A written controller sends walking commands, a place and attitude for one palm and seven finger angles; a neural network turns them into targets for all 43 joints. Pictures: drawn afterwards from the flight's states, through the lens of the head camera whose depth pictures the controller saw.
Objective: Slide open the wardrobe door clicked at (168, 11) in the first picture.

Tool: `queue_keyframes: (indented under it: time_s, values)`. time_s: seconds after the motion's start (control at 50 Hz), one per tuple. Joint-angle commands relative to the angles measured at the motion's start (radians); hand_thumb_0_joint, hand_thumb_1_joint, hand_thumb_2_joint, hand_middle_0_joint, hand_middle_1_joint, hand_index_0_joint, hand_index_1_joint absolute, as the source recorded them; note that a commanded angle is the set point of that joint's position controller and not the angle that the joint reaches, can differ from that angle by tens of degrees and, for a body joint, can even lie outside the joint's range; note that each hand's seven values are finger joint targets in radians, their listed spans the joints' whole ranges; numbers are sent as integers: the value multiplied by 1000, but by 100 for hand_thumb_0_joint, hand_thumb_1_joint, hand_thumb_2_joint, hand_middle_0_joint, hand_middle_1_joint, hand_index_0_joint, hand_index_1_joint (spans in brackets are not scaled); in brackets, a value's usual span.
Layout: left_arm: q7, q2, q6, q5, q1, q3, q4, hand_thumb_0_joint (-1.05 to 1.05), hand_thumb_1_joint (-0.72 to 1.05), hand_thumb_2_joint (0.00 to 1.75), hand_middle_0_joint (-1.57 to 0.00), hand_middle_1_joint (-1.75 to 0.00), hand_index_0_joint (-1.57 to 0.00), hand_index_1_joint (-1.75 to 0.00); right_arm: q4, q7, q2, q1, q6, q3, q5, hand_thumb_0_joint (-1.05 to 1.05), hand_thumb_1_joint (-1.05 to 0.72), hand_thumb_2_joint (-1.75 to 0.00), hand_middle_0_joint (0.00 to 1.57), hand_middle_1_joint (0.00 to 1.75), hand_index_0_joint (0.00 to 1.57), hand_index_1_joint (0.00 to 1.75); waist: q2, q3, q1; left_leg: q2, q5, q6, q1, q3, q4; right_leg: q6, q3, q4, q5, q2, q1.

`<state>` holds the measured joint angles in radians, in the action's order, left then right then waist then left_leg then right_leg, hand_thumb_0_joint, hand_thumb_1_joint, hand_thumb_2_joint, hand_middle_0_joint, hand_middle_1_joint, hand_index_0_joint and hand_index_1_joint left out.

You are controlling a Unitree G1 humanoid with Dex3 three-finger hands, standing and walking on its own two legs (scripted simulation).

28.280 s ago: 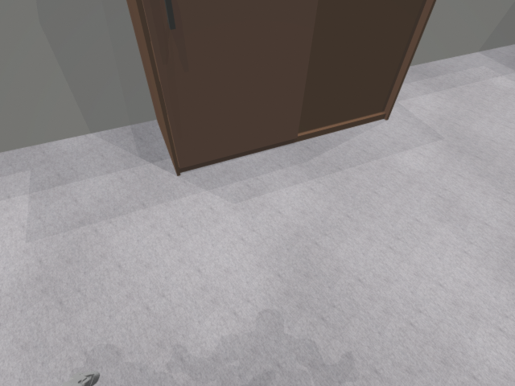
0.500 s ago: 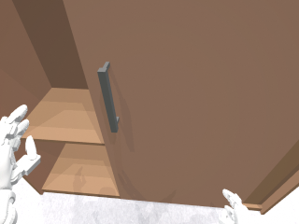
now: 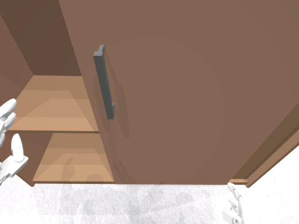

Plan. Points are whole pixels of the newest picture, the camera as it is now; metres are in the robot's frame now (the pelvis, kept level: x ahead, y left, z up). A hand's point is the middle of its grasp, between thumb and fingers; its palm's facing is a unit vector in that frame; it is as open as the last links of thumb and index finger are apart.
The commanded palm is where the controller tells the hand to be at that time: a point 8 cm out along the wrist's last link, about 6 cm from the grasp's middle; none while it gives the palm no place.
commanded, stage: step back with the hand held close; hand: left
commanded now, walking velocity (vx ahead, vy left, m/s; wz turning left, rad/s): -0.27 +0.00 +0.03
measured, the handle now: (106, 86) +0.46 +0.17 +0.13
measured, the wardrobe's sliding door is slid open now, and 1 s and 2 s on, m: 0.55 0.55 0.55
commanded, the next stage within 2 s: stop stepping back and stand still in 0.56 s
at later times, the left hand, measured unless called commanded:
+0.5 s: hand out of the picture +0.08 +0.28 +0.17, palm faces +0.54 -0.75 -0.38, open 7.5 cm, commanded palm +0.02 +0.32 +0.18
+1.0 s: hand out of the picture -0.01 +0.33 +0.16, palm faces +0.52 -0.80 -0.30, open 7.5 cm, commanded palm -0.08 +0.35 +0.18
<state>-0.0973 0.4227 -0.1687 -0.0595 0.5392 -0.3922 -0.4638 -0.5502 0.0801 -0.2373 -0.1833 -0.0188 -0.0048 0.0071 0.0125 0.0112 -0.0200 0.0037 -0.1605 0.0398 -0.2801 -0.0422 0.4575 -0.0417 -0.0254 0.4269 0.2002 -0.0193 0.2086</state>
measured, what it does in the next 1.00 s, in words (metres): walks backwards: right foot, then left foot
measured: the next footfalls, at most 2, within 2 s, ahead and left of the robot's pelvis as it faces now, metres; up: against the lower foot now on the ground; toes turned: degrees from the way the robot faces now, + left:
right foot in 0.74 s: -0.14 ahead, -0.13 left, +0.00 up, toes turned +5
left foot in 0.90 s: -0.09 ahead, +0.13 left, +0.00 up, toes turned +3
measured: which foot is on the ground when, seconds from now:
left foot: down 0.00-0.72, up 0.74-0.88, down 0.90-1.00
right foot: down 0.00-0.50, up 0.52-0.72, down 0.74-0.92, up 0.94-1.00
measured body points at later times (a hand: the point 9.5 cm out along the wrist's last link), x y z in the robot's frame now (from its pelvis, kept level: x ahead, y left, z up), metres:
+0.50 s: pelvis -0.09 +0.01 -0.02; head -0.09 +0.03 +0.43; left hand +0.05 +0.32 +0.19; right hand +0.10 -0.22 -0.09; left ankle +0.05 +0.10 -0.73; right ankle +0.02 -0.14 -0.74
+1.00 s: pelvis -0.21 +0.04 -0.01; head -0.23 +0.08 +0.44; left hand -0.04 +0.37 +0.17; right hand -0.05 -0.19 -0.07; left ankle -0.14 +0.13 -0.74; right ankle -0.20 -0.10 -0.71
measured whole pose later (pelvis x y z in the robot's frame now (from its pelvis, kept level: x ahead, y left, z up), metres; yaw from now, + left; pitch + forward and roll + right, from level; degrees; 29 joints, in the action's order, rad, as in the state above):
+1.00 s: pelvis -0.21 +0.04 -0.01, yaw +2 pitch -2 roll -2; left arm -0.16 0.39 -0.18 -0.04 0.40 -0.42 -0.40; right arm -0.66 0.08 -0.18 -0.23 -0.17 0.02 -0.01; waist -0.06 -0.01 0.01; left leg 0.00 -0.18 0.05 -0.34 -0.03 0.55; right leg -0.01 -0.05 0.77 0.43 0.02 0.32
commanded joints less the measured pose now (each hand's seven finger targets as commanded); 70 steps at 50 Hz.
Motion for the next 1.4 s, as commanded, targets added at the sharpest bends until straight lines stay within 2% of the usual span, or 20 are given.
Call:
queue_keyframes:
  time_s: [0.0,0.26,0.38,0.44,0.5,0.54,0.64,0.68,0.7,0.72,0.8,0.84,0.94,1.08,1.14,1.3,1.32,1.34,1.36,1.38]
  values:
    - [-38,183,-85,0,-31,-176,-203,0,90,90,-20,-30,-20,-30,166,15,-126,100,-61,-52,-1,0,-90,-90,20,30,20,30,77,-125,-8,-93,-68,28,-70,105,-127,24,2,6,-97,7,-76]
    - [-50,158,-156,48,-88,-189,-248,0,90,90,-20,-30,-20,-30,140,12,-129,55,-156,-60,-9,0,-90,-90,20,30,20,30,108,-89,2,-138,-546,73,-383,200,-134,39,-64,155,66,40,-117]
    - [-69,155,-149,22,-154,-137,-217,0,90,90,-20,-30,-20,-30,66,-1,-93,19,-147,-54,-19,0,-90,-90,20,30,20,30,-159,-71,31,4,-230,-27,59,54,329,155,-279,-164,268,-199,414]
    - [-77,168,-150,22,-183,-143,-214,0,90,90,-20,-30,-20,-30,80,10,-109,33,-147,-51,-10,0,-90,-90,20,30,20,30,-58,-45,36,-51,-291,2,34,139,120,88,-145,-43,265,-90,409]
    - [-76,182,-169,36,-189,-195,-259,0,90,90,-20,-30,-20,-30,112,28,-144,87,-174,-59,-14,0,-90,-90,20,30,20,30,360,-78,15,-347,-751,137,-435,515,-392,12,14,607,225,145,4]
    - [-71,212,-182,23,-204,-219,-314,0,90,90,-20,-30,-20,-30,84,7,-105,72,-193,-81,-17,0,-90,-90,20,30,20,30,148,-164,0,-327,-437,133,-254,375,-290,32,-26,747,293,123,86]
    - [-60,149,-169,-15,-53,-162,-254,0,90,90,-20,-30,-20,-30,78,-31,-94,74,-198,-73,-4,0,-90,-90,20,30,20,30,285,-151,-9,-261,-447,-8,-188,147,-286,75,106,283,386,105,-9]
    - [-49,187,-164,-9,-54,-174,-256,0,90,90,-20,-30,-20,-30,77,-28,-85,44,-183,-71,-4,0,-90,-90,20,30,20,30,60,-136,-9,-104,-341,-93,-58,-7,50,132,-44,-125,396,-16,100]
    - [-55,246,-165,2,-73,-210,-272,0,90,90,-20,-30,-20,-30,71,-28,-83,44,-173,-75,-11,0,-90,-90,20,30,20,30,-204,-96,-12,-3,-240,-98,2,-19,466,209,-430,-328,469,-264,356]
    - [-65,255,-167,-1,-215,-188,-307,0,90,90,-20,-30,-20,-30,54,-29,-84,69,-167,-55,-31,0,-90,-90,20,30,20,30,-209,-60,-2,-4,-230,-91,-112,50,671,270,-441,-314,253,-373,345]
    - [-62,163,-80,10,-265,-112,-127,0,90,90,-20,-30,-20,-30,47,12,-89,76,-178,-35,-9,0,-90,-90,20,30,20,30,-196,16,27,-66,-234,-34,-20,89,355,161,-205,-157,303,-209,311]
    - [-67,120,-82,27,-296,-71,-91,0,90,90,-20,-30,-20,-30,20,27,-100,44,-187,-28,-16,0,-90,-90,20,30,20,30,34,25,43,-28,-208,-21,87,53,56,115,-135,-71,313,-117,291]
    - [-67,174,-100,28,-212,-122,-274,0,90,90,-20,-30,-20,-30,65,8,-100,57,-212,-33,-22,0,-90,-90,20,30,20,30,291,-58,36,-294,-757,42,-62,522,-451,41,12,499,283,91,185]
    - [-76,187,-51,32,-13,-149,-259,0,90,90,-20,-30,-20,-30,81,-1,-95,56,-162,-37,-38,0,-90,-90,20,30,20,30,197,-100,3,-136,-519,-30,-211,117,-200,105,146,13,270,105,-243]
    - [-68,240,-53,16,-121,-194,-247,0,90,90,-20,-30,-20,-30,63,-4,-94,35,-118,-52,-28,0,-90,-90,20,30,20,30,-205,-39,10,-11,-256,-45,-389,11,606,320,-460,-278,423,-331,-42]
    - [-74,152,-82,34,-296,-69,-212,0,90,90,-20,-30,-20,-30,30,32,-86,56,-163,-30,-23,0,-90,-90,20,30,20,30,-44,13,47,-59,-225,-8,65,-45,127,200,-126,-61,487,-171,253]
    - [-72,158,-86,34,-312,-68,-237,0,90,90,-20,-30,-20,-30,26,34,-104,29,-177,-32,-26,0,-90,-90,20,30,20,30,76,-10,56,-60,-279,1,146,-3,3,161,-50,123,437,-95,278]
    - [-75,160,-99,27,-305,-88,-305,0,90,90,-20,-30,-20,-30,45,31,-142,26,-190,-46,-26,0,-90,-90,20,30,20,30,350,-27,51,-246,-386,76,239,344,-167,87,48,410,389,28,416]
    - [-80,188,-118,36,-321,-116,-358,0,90,90,-20,-30,-20,-30,60,20,-117,37,-197,-38,-25,0,-90,-90,20,30,20,30,398,-9,42,-384,-421,159,179,583,-290,56,74,606,392,76,455]
    - [-69,230,-134,33,-291,-166,-336,0,90,90,-20,-30,-20,-30,47,6,-110,35,-201,-48,-25,0,-90,-90,20,30,20,30,254,-1,38,-394,-521,170,79,578,-329,58,4,699,317,36,418]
